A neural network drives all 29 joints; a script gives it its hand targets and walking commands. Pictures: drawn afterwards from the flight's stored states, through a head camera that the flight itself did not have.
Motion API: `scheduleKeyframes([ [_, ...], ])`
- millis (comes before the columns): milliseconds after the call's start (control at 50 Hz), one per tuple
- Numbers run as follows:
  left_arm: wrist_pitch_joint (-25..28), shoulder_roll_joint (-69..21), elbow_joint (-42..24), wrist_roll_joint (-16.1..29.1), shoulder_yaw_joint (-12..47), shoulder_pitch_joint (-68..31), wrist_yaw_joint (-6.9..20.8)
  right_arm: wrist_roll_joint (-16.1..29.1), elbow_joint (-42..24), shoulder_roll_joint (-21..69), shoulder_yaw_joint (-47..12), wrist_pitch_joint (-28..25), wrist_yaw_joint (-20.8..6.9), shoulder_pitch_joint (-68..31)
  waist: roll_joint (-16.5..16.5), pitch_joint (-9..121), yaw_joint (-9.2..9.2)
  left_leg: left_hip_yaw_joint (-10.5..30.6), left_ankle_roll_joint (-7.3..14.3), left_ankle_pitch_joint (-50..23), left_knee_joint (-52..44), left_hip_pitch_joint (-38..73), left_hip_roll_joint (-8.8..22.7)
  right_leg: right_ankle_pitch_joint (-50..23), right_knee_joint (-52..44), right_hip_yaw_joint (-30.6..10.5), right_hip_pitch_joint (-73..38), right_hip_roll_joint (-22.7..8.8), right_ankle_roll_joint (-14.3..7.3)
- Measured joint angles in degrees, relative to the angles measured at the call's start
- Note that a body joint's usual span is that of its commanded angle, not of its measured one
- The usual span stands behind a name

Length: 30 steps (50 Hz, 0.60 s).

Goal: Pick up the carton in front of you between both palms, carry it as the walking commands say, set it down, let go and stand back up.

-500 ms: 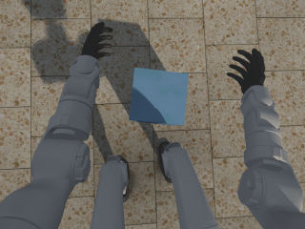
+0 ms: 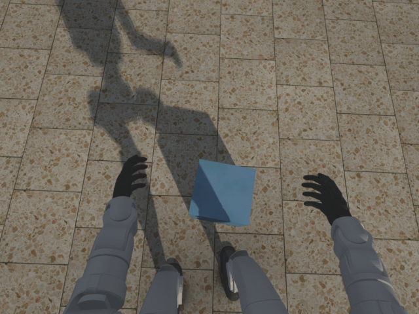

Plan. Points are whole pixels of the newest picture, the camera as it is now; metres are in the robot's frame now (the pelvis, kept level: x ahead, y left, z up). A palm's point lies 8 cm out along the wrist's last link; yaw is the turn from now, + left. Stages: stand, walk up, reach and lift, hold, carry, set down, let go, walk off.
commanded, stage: let go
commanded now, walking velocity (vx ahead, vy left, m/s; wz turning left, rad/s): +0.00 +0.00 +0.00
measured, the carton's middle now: (220, 195) +0.38 -0.08 -0.60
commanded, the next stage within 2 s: stand in 0.92 s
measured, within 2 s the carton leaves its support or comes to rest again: neither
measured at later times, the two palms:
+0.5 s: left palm (41, 260) +0.23 +0.26 -0.02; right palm (334, 251) +0.20 -0.20 -0.01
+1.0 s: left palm (39, 281) +0.20 +0.26 -0.02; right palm (355, 257) +0.19 -0.24 -0.02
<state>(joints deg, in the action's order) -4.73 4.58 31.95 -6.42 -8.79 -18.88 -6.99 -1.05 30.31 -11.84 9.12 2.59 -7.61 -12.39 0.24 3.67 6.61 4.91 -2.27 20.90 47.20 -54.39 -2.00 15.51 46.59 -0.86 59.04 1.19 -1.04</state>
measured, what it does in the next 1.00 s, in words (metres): stands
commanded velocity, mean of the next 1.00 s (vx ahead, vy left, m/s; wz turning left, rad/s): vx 0.00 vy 0.00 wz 0.00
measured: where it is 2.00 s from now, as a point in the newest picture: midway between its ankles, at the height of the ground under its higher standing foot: (202, 291)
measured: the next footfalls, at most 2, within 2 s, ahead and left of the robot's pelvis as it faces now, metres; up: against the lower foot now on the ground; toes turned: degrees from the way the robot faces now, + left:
none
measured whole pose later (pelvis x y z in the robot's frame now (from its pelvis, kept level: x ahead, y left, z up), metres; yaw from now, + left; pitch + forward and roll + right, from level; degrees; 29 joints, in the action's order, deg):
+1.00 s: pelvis +0.04 +0.02 +0.05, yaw -2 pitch -2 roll -1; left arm -3.1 12.4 33.8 -1.4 -2.4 11.4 -0.3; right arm -0.6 27.7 -14.9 2.7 6.3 -0.7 11.8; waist -1.9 -1.4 0.2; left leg 3.2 0.0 20.2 29.6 -7.0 -0.7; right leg 14.8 29.4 -2.9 12.2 1.7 0.2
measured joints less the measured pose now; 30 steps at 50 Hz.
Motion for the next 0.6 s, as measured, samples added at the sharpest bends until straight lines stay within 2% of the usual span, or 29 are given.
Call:
scheduleKeyframes([
  [180,3.9,2.9,-0.2,1.4,1.9,13.6,3.4,2.8,-6.1,0.6,-6.3,-1.9,2.1,16.5,1.3,-1.6,-0.55,-0.3,0.4,-0.3,-8.9,18.3,1.5,-0.3,-8.7,-0.4,-18.1,1.0,0.0],
  [280,4.8,4.2,-1.4,2.3,2.8,20.4,4.9,3.2,-7.9,0.8,-8.0,-2.1,3.0,23.1,1.6,-3.0,-1.56,-0.8,1.2,-1.2,-14.4,28.5,1.8,-1.5,-14.6,-1.0,-28.4,1.1,0.4],
  [480,2.8,6.4,-5.0,4.9,5.7,30.1,8.4,2.0,-6.0,-0.2,-7.2,0.0,3.6,25.9,-0.8,-5.0,-5.77,-1.8,3.0,-2.6,-21.5,43.6,0.9,-3.2,-22.5,-2.3,-43.8,-0.1,2.1],
  [600,0.2,7.8,-7.0,6.5,6.9,32.6,10.0,0.8,-5.5,-0.4,-6.5,2.3,3.7,25.4,-1.8,-6.2,-6.97,-1.8,3.8,-2.6,-22.5,48.3,0.2,-3.0,-23.5,-2.3,-48.6,-0.8,2.7],
])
